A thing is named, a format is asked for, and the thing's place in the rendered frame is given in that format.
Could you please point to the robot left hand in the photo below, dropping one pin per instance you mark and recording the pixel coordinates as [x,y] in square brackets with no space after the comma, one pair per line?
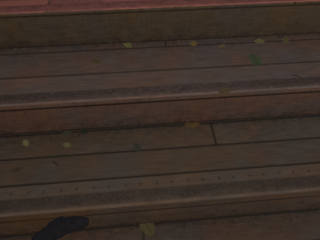
[61,226]

